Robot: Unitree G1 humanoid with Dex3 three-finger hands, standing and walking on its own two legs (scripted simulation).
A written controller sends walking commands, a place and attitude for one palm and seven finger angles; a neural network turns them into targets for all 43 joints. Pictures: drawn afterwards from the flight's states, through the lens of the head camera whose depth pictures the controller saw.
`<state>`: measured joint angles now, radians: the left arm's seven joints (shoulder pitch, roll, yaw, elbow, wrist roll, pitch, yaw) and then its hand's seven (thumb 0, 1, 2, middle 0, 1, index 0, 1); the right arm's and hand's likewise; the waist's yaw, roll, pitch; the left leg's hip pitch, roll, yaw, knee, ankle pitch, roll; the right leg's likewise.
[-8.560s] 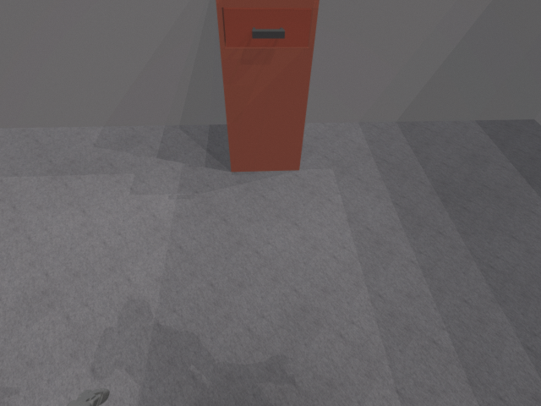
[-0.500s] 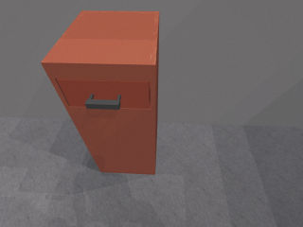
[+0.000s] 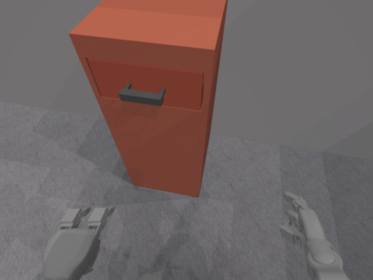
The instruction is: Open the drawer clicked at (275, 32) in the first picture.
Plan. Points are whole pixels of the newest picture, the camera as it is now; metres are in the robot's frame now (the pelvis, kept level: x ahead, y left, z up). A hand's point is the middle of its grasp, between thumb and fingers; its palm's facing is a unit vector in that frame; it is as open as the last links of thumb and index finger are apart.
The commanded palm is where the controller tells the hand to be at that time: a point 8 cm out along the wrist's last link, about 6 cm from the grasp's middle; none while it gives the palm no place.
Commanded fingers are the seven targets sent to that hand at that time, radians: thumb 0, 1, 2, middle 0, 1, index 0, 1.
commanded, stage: raise the hand with hooked fingers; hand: left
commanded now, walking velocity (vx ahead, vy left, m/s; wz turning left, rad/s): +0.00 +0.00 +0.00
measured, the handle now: (143, 92) +0.57 +0.25 +0.02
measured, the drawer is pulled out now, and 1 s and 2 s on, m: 0.00 0.00 0.00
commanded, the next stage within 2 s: move the hooked fingers above the handle in 1.38 s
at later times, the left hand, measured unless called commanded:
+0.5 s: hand (86, 184) +0.25 +0.26 +0.06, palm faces +0.03 -0.09 -1.00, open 12.1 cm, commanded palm +0.24 +0.26 +0.12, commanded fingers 0.00 -0.31 0.38 -0.29 -1.08 -0.29 -1.08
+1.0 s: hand (77, 129) +0.32 +0.28 +0.15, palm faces +0.06 -0.04 -1.00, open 13.8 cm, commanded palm +0.29 +0.28 +0.19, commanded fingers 0.00 -0.50 0.30 -0.30 -1.20 -0.30 -1.20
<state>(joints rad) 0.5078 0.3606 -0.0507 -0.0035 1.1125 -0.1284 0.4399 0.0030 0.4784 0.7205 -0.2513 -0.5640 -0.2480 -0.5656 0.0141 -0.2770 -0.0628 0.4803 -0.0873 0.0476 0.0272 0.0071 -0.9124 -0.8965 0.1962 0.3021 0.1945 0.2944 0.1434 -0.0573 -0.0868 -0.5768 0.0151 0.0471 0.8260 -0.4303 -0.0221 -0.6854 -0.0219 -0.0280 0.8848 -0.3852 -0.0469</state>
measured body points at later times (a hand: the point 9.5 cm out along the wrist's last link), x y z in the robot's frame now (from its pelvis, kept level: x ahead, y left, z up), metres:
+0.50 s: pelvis +0.01 +0.03 +0.02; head +0.05 +0.00 +0.47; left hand +0.25 +0.26 +0.11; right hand +0.16 -0.22 -0.10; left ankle -0.01 +0.14 -0.70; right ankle +0.03 -0.09 -0.70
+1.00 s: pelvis +0.02 +0.03 +0.04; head +0.03 +0.00 +0.49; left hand +0.31 +0.28 +0.20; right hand +0.23 -0.16 -0.06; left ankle -0.02 +0.14 -0.70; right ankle +0.03 -0.09 -0.70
